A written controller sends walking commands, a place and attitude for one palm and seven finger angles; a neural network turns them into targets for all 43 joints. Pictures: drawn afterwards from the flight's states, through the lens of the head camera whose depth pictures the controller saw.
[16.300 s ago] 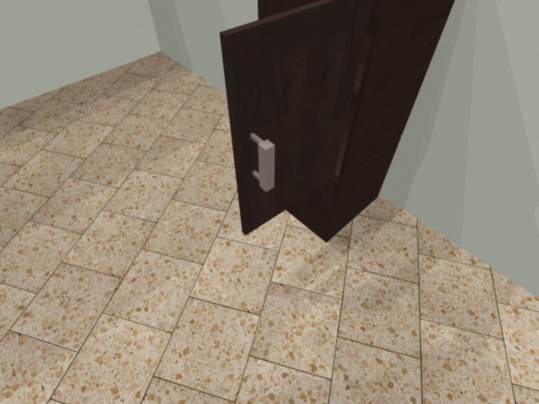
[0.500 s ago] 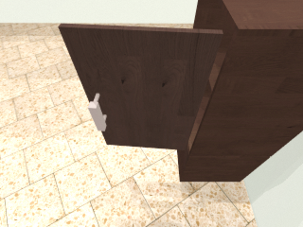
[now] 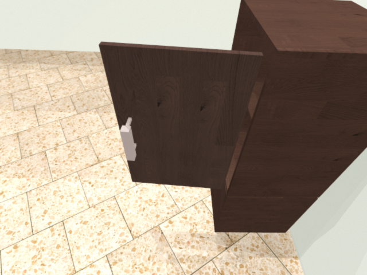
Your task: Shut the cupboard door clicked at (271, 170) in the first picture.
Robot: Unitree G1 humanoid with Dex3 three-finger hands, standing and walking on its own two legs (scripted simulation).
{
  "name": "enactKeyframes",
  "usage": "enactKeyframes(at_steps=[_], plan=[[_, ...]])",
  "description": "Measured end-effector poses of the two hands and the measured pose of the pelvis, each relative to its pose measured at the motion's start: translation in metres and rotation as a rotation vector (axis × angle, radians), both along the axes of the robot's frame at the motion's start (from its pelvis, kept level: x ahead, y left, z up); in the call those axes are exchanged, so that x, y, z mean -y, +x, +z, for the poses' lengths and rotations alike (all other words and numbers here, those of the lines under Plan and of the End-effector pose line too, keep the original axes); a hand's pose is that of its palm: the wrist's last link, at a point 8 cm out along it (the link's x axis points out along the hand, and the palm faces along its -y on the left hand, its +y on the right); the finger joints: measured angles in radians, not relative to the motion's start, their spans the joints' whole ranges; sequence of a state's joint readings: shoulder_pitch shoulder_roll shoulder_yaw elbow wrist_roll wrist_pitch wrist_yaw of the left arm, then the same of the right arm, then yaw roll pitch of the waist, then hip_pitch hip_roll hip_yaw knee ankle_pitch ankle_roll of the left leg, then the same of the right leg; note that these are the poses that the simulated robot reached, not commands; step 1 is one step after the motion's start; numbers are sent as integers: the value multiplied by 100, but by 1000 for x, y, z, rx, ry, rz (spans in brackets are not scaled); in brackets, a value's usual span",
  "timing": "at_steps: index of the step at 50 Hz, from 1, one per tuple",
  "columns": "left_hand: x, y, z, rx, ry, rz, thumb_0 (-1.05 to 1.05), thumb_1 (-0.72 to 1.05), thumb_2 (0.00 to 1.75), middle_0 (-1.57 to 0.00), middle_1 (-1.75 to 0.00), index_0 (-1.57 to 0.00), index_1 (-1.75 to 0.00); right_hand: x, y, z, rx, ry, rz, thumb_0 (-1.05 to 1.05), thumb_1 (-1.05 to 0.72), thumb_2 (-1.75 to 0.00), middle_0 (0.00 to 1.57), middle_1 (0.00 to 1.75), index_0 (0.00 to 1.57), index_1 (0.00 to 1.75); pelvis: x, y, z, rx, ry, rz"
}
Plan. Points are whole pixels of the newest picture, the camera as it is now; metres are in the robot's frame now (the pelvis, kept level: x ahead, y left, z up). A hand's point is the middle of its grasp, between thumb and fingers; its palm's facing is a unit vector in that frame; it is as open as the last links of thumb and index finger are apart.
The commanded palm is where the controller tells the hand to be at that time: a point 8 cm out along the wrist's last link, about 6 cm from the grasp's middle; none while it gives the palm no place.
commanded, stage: come to a stop and stand still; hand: left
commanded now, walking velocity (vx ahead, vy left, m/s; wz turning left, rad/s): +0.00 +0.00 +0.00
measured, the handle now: (130, 139) +0.52 +0.20 -0.04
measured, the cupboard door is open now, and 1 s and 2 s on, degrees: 86 86 86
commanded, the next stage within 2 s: look again from close up in 0.98 s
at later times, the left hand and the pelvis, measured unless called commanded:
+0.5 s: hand out of the picture -0.03 +0.18 -0.18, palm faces +0.03 -0.99 -0.14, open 7.4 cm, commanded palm none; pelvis +0.00 +0.03 +0.00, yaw +1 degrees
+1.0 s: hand out of the picture +0.02 +0.19 -0.18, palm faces +0.01 -0.99 -0.16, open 7.4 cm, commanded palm none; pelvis +0.02 +0.02 +0.00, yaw +0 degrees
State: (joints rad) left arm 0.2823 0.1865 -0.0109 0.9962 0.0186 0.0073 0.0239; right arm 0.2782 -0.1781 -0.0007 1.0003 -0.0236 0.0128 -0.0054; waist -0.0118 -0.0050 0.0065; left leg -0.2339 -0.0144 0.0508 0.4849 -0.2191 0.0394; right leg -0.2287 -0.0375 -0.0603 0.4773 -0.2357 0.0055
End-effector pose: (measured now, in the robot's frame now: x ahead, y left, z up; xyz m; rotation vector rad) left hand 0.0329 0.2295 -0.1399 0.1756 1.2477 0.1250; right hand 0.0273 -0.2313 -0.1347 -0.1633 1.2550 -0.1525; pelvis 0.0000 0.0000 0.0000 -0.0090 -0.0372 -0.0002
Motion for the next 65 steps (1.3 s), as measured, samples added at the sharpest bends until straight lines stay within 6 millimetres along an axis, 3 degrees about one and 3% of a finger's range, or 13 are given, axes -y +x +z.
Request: enactKeyframes(at_steps=[8,16,23,31,45,53,65], plan=[[-12,-60,-7,-145,-10,53,0,91,89,-20,-30,-20,-30,-13,-49,-1,-139,-3,-19,1,-92,-90,20,30,20,30,-11,-4,0,-10,-2,12],[-9,-82,-9,-211,-39,71,0,91,89,-20,-30,-20,-30,-30,-54,-2,-170,13,-24,1,-91,-90,20,30,20,30,-21,-1,1,-11,-2,14],[-3,-74,-10,-203,-61,68,0,91,89,-20,-30,-20,-30,-43,-31,-4,-126,29,-13,1,-91,-90,20,30,20,30,-26,3,2,-12,1,11],[0,-52,-10,-169,-68,53,0,91,89,-20,-30,-20,-30,-37,-15,-2,-103,11,-16,2,-93,-90,21,30,20,30,-27,11,3,-11,4,4],[-6,-19,-9,-122,-47,35,0,91,89,-20,-30,-20,-30,-35,-6,-1,-107,7,-24,1,-92,-90,20,30,20,30,-24,21,4,-1,3,-1],[-7,-16,-8,-123,-42,34,0,91,89,-20,-30,-20,-30,-37,-9,-2,-121,14,-27,1,-92,-90,20,30,20,30,-24,22,4,1,3,-1],[-3,-29,-8,-162,-49,46,0,91,89,-20,-30,-20,-30,-39,-14,-3,-144,26,-30,1,-92,-90,20,30,20,30,-23,23,5,-3,7,-1]])
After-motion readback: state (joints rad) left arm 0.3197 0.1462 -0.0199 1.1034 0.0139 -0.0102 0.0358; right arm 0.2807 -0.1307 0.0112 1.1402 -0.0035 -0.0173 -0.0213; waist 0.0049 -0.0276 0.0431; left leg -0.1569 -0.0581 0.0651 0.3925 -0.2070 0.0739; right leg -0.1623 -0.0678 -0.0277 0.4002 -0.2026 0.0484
